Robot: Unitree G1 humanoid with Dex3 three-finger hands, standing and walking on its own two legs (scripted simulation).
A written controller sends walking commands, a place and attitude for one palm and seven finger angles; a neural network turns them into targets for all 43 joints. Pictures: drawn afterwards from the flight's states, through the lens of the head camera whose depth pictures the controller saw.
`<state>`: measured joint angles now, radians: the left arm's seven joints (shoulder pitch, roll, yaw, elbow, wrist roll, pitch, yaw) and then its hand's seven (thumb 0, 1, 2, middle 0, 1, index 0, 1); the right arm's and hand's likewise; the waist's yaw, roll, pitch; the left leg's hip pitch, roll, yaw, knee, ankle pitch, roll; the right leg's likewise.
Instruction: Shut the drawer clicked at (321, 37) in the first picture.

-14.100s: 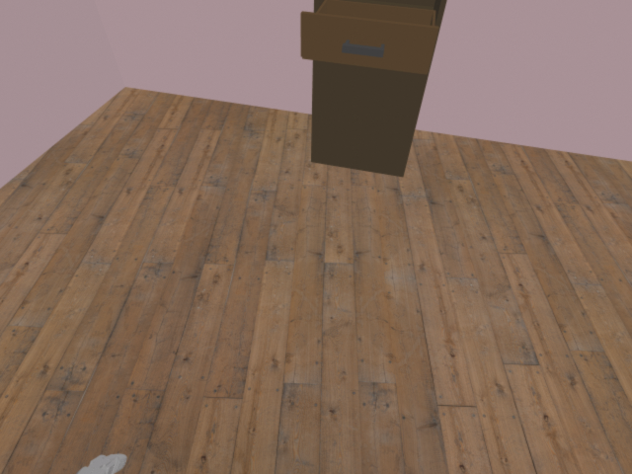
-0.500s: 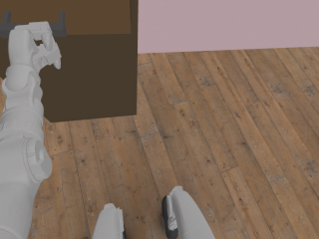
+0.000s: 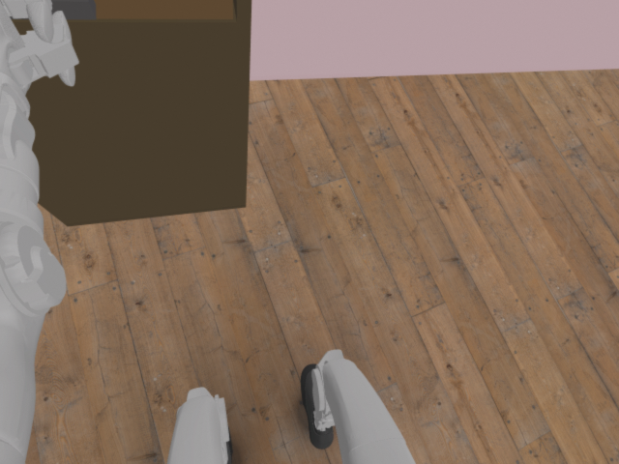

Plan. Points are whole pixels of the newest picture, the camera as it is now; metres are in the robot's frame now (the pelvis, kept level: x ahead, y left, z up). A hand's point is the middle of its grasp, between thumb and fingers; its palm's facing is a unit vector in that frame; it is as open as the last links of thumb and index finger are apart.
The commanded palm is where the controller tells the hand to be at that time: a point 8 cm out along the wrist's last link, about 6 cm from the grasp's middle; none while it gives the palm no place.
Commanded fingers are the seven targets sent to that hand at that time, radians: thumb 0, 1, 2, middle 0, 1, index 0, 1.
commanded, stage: push the drawer shut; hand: left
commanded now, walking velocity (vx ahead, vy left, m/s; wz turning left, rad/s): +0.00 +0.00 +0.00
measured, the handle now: out of the picture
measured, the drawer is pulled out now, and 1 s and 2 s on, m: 0.00 0.00 0.00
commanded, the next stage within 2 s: pull the fist back off the drawer in 0.06 s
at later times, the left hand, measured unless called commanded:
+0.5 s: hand (63, 43) +0.59 +0.18 +0.08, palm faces +0.00 -1.00 -0.04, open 3.3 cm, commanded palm +0.57 +0.20 +0.08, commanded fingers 0.00 0.90 0.90 -1.40 -1.60 -1.40 -1.60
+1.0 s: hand (70, 62) +0.56 +0.17 +0.08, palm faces +0.02 -1.00 -0.03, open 3.3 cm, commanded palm +0.52 +0.21 +0.09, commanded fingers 0.00 0.90 0.90 -1.40 -1.60 -1.40 -1.60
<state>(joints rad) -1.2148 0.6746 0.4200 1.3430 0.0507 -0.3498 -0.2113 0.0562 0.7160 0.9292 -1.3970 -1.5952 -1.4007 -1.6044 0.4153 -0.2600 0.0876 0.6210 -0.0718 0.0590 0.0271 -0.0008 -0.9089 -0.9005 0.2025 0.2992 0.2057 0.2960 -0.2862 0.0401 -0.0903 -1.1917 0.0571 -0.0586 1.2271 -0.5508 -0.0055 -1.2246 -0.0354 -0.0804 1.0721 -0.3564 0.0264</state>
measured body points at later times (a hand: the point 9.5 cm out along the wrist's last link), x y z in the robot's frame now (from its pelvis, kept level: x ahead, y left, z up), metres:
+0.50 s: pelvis -0.02 +0.00 -0.01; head +0.18 +0.04 +0.39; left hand +0.58 +0.23 +0.08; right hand -0.07 -0.25 -0.10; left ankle +0.00 +0.12 -0.63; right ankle +0.07 -0.15 -0.63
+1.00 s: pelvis +0.03 +0.00 +0.02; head +0.19 +0.03 +0.44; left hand +0.56 +0.23 +0.08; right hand +0.02 -0.26 -0.09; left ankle +0.00 +0.12 -0.63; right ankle +0.07 -0.15 -0.63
